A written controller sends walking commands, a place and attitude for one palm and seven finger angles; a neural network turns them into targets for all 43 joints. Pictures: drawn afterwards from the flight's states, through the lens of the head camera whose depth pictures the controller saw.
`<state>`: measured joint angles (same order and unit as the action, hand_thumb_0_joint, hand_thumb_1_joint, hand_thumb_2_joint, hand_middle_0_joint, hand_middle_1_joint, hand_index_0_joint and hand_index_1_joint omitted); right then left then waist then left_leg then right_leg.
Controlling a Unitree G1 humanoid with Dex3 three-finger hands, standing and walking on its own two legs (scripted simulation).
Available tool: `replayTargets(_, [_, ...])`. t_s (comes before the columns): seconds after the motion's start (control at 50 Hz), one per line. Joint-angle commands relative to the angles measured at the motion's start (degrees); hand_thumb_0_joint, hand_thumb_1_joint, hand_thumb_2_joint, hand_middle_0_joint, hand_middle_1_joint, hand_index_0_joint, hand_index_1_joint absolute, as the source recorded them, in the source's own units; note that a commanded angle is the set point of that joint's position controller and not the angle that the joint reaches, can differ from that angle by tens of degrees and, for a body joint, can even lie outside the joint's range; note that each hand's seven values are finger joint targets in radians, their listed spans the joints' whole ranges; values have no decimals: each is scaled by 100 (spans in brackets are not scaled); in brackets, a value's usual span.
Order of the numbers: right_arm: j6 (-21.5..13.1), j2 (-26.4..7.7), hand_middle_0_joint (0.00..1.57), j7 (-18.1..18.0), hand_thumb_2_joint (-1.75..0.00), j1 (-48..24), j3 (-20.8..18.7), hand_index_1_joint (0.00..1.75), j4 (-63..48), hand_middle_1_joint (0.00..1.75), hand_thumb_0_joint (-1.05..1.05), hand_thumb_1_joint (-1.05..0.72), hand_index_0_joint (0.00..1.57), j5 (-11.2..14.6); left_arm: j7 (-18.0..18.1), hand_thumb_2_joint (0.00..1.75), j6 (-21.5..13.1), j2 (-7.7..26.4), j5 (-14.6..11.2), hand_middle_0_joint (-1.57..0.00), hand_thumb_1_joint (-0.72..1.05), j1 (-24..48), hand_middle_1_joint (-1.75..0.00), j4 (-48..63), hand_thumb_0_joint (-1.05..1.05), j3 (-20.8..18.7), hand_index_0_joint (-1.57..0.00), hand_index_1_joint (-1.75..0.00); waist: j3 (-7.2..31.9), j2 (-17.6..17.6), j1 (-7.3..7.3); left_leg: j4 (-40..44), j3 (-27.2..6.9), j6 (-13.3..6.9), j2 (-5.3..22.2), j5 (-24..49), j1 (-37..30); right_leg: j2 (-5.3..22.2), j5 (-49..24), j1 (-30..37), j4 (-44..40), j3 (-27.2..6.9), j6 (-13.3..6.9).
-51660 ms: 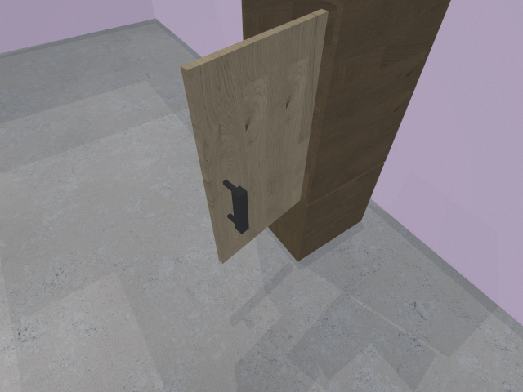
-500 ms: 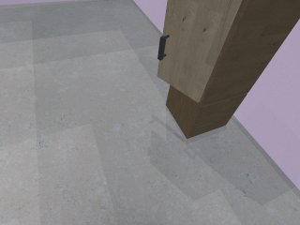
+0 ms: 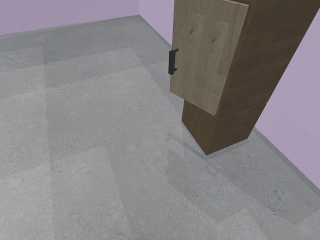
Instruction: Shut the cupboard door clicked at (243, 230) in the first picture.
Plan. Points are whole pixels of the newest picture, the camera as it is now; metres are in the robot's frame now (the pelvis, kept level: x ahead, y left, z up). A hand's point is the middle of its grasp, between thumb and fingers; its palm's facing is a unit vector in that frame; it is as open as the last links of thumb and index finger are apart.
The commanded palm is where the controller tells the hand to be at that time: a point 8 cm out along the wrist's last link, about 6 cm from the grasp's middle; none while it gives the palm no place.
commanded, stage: let the arm hang, fingers relaxed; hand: left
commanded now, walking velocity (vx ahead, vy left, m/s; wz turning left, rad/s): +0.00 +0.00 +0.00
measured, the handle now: (174, 61) +1.04 -0.03 -0.10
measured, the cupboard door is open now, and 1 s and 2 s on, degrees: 24 24 24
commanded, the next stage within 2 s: look to check the result in 0.20 s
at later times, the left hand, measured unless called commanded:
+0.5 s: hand out of the picture +0.03 +0.20 -0.17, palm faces +0.01 -0.96 -0.27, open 7.3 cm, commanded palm none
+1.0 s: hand out of the picture +0.07 +0.20 -0.17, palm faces +0.03 -0.96 -0.29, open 7.3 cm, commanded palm none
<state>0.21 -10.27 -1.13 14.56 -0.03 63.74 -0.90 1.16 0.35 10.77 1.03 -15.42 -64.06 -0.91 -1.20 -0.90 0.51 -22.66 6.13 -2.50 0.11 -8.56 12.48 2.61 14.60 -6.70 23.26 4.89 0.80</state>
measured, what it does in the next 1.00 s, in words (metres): stands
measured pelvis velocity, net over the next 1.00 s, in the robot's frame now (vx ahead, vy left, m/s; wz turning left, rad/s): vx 0.03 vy -0.02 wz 0.03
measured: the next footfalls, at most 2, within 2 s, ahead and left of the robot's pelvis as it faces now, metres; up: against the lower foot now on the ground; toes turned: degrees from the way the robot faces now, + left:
right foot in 1.62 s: +0.12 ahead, -0.13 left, +0.00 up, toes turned +23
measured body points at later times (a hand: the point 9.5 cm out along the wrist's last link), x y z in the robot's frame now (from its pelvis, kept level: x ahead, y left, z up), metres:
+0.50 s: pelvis +0.02 -0.01 +0.00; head +0.03 -0.01 +0.45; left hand +0.03 +0.25 -0.15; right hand +0.04 -0.28 -0.15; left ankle +0.04 +0.09 -0.74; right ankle -0.02 -0.13 -0.74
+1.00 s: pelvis +0.03 -0.02 +0.00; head +0.05 -0.02 +0.45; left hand +0.07 +0.25 -0.14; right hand +0.09 -0.29 -0.15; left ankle +0.05 +0.09 -0.74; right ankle -0.02 -0.13 -0.74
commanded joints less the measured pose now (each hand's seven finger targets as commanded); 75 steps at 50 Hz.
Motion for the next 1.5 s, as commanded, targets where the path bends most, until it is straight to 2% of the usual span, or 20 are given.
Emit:
replayTargets(0.0, [-69,-853,20,-51,-90,213,-188,30,-157,30,0,-90,20,-6,32,90,-56,745,10,-20,90,-351,-30,90,0,-138,-20,-30,-411,71,-36,767,-953,14,657,-644,29,342,30,-456,-545,-502,-271])
replayTargets(0.42, [-117,-1303,20,-50,-90,-211,-196,30,-195,30,0,-90,20,32,-3,90,-150,1189,-14,-20,90,83,-30,87,0,-174,-20,-30,11,102,-15,445,-851,41,715,682,-499,485,-725,-72,-778,-551,-318])
replayTargets(0.72, [-115,-1498,20,-35,-90,-546,-188,30,-216,30,0,-90,20,30,-5,90,-170,1387,-11,-20,90,308,-30,97,0,-162,-20,-30,124,119,-8,485,-858,67,763,976,-724,532,-1119,99,-894,-534,-290])
replayTargets(0.88, [-107,-1494,20,-26,-90,-608,-181,30,-226,30,0,-90,20,15,-7,90,-151,1411,-17,-20,90,408,-30,122,0,-178,-20,-30,-33,77,-10,493,-861,96,741,981,-590,574,-1129,156,-873,-448,-271])
replayTargets(0.94, [-1,-1029,20,-1,-90,-369,-118,30,-252,30,0,-90,20,-1,58,90,-29,1038,-29,-20,90,126,-30,135,0,-168,-20,-30,51,139,-36,88,-807,166,664,1305,-268,689,-1385,246,-420,-232,-219])
replayTargets(0.98, [59,-1027,20,7,-90,-321,-166,30,-358,30,0,-90,20,2,82,90,24,1146,-25,-20,90,28,-30,254,0,-252,-20,-30,102,168,-88,-319,-773,193,577,1398,93,836,-1617,379,-163,-201,-321])
replayTargets(1.02, [109,-994,20,23,-90,-328,-218,30,-522,30,0,-90,20,8,104,90,50,1291,4,-20,90,-77,-30,404,0,-354,-20,-30,135,646,-161,-1097,-562,257,348,956,626,1238,-1994,590,-131,-351,-623])
replayTargets(1.04, [151,-938,20,24,-90,-421,-262,30,-637,30,0,-90,20,-15,112,90,58,1317,11,-20,90,-113,-30,500,0,-398,-20,-30,-38,928,-219,-1824,-399,309,265,-272,970,1618,-2309,545,-248,-469,-904])
replayTargets(1.06, [193,-902,20,30,-90,-509,-310,30,-751,30,0,-90,20,-29,115,90,52,1343,43,-20,90,-106,-30,579,0,-409,-20,-30,-196,998,-230,-2585,-376,337,215,-1568,1281,1984,-2693,413,-294,-616,-1183])
replayTargets(1.08, [215,-881,20,39,-90,-550,-348,30,-850,30,0,-90,20,-21,130,90,39,1346,91,-20,90,-20,-30,677,0,-427,-20,-30,-305,953,-205,-3163,-441,335,322,-2105,1495,2254,-2829,258,-302,-640,-1359])
replayTargets(1.1, [225,-812,20,65,-90,-533,-368,30,-946,30,0,-90,20,6,132,90,30,1370,118,-20,90,189,-30,798,0,-450,-20,-30,-432,874,-93,-3256,-519,346,429,-2261,1519,2251,-2941,109,-177,-403,-1327])
replayTargets(1.14, [219,-725,20,131,-90,-328,-371,30,-1041,30,0,-90,20,24,118,90,20,1432,121,-20,90,462,-30,999,0,-490,-20,-30,-388,780,82,-2399,-339,368,481,-1892,1225,2029,-3101,64,289,119,-982])
replayTargets(1.18, [198,-757,20,169,-90,132,-378,30,-1002,30,0,-90,20,-29,85,90,41,1401,43,-20,90,374,-30,1078,0,-498,-20,-30,-94,650,236,-1296,6,300,236,-546,321,1612,-2795,-267,1159,555,-507])
replayTargets(1.2, [146,-1082,20,176,-90,545,-456,30,-969,30,0,-90,20,-61,61,90,73,1251,-1,-20,90,225,-30,1163,0,-492,-20,-30,237,-366,379,-543,-840,4,646,1170,-461,1190,-1736,-967,2212,764,-96])
replayTargets(1.22, [107,-1652,20,143,-90,864,-597,30,-965,30,0,-90,20,-82,38,90,95,890,-46,-20,90,293,-30,1374,0,-402,-20,-30,257,-1993,464,92,-2935,-791,1942,3005,-785,320,1924,-2015,3589,703,309])
replayTargets(1.24, [125,-1783,20,78,-90,1065,-637,30,-905,30,0,-90,20,-78,73,90,131,887,4,-20,90,563,-30,1589,0,-386,-20,-30,463,-1225,541,455,-3472,-1134,2303,1694,-379,183,2557,-2049,4217,-203,156])
replayTargets(1.28, [91,-1557,20,2,-90,563,-591,30,-1062,30,0,-90,20,-100,68,90,154,807,24,-20,90,810,-30,1551,0,-442,-20,-30,189,-1053,343,675,-3326,-863,1855,-278,141,285,1686,-2460,4475,-629,96])
replayTargets(1.32, [44,-1329,20,-28,-90,240,-509,30,-1184,30,0,-90,20,-101,4,90,112,792,40,-20,90,704,-30,1467,0,-449,-20,-30,195,-580,163,644,-2911,-736,1492,-258,225,252,1057,-2425,4235,-684,145])
replayTargets(1.38, [38,-1370,20,-37,-90,179,-549,30,-1211,30,0,-90,20,-97,-6,90,100,663,22,-20,90,557,-30,1459,0,-430,-20,-30,486,-418,122,513,-2667,-765,1319,137,-72,104,1018,-2268,3543,-597,211])
replayTargets(1.48, [114,-1427,20,34,-90,105,-618,30,-1291,30,0,-90,20,-132,-53,90,85,612,31,-20,90,526,-30,1611,0,-396,-20,-30,422,-804,137,770,-2974,-669,1046,-1909,386,-151,1095,-1646,2277,-398,162])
